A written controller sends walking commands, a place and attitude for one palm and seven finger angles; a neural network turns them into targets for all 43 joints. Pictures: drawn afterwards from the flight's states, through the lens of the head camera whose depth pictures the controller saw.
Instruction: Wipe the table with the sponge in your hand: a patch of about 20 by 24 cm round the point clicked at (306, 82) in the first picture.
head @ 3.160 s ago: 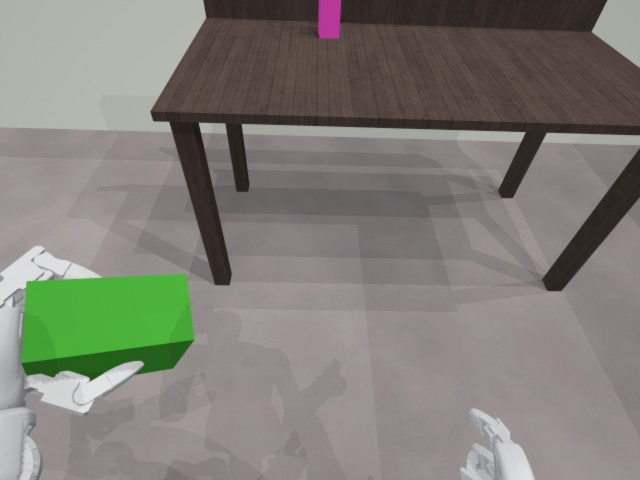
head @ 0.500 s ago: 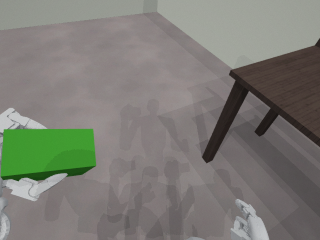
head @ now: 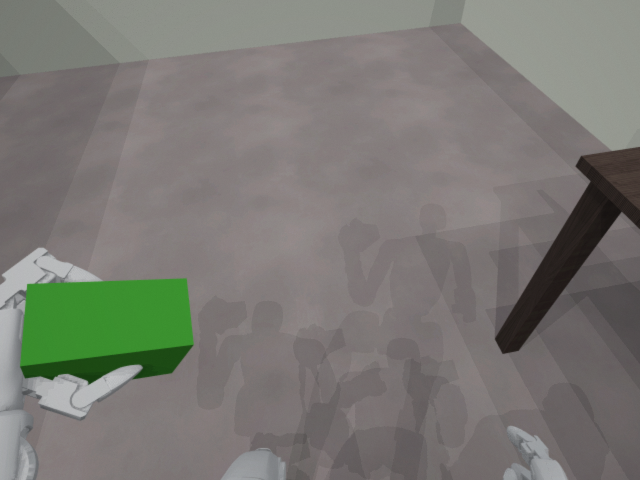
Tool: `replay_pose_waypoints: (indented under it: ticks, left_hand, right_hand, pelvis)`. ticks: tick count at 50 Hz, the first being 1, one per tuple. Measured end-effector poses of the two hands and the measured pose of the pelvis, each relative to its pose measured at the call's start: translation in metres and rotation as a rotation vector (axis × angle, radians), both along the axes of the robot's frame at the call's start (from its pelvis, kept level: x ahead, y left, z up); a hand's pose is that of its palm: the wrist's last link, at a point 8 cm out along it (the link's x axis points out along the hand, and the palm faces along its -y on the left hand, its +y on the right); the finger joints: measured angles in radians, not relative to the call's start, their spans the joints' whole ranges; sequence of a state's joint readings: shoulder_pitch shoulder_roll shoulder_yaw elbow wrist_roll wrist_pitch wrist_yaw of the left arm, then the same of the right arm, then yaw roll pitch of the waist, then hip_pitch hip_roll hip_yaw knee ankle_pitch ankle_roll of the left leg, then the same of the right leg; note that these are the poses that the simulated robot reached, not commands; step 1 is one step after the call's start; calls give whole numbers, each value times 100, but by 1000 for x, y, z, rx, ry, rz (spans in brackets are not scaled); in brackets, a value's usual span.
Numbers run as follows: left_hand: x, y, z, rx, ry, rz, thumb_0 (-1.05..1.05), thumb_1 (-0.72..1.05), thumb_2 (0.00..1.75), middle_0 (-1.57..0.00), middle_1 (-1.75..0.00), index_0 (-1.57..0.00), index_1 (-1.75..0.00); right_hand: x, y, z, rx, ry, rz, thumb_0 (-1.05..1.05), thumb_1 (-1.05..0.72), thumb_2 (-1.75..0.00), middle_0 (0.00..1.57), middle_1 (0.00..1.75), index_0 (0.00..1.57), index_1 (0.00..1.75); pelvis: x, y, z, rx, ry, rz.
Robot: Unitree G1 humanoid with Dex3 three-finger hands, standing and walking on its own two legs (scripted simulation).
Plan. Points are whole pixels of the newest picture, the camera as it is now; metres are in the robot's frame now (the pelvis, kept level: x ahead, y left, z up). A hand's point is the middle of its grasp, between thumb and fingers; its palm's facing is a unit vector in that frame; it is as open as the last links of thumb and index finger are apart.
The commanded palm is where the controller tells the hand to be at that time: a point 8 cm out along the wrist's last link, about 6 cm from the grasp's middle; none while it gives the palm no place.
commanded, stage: walk to a spot facing it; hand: left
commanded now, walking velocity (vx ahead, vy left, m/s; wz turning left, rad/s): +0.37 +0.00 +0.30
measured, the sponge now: (135, 333) +0.22 +0.20 +0.14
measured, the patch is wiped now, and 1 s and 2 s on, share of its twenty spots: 0.00 0.00 0.00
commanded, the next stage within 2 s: turn to face it in 0.84 s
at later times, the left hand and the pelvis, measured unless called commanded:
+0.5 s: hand (98, 253) +0.29 +0.25 +0.18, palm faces +0.46 -0.75 -0.47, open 10.3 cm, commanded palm +0.24 +0.29 +0.17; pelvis +0.10 +0.00 -0.01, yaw +4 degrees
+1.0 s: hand (106, 206) +0.38 +0.29 +0.16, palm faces +0.60 -0.69 -0.41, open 10.3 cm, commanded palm +0.30 +0.32 +0.17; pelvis +0.22 +0.01 -0.03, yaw +14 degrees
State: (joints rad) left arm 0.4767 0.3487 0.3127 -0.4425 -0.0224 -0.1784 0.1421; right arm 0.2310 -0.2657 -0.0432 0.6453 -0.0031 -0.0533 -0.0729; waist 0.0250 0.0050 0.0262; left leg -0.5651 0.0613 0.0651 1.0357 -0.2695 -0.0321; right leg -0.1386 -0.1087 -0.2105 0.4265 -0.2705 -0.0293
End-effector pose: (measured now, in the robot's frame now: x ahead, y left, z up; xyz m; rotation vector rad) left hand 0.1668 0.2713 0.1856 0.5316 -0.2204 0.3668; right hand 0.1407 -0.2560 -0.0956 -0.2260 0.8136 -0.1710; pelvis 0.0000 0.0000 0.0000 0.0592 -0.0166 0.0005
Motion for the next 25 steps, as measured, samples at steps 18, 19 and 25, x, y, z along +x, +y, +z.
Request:
replay_pose_waypoints:
  ticks: [18,19,25]
  left_hand:
    - [63,34,-3,4,-148,-5,0,-51,98,-75,-133,-73,-132]
    - [64,29,2,12,-147,-14,0,-51,98,-75,-133,-73,-132]
    - [78,12,14,82,-115,18,0,-51,98,-75,-133,-73,-132]
  right_hand:
    - [93,86,4,108,-91,89,2,-91,-90,20,30,20,30]
    - [96,91,4,125,-86,99,2,-91,-90,20,30,20,30]
    - [114,89,-12,174,-19,139,2,-90,-90,21,30,21,30]
  pelvis:
    - [60,20,-16,-45,2,48]
    - [64,18,-14,-51,6,48]
    - [100,0,-10,-72,13,62]
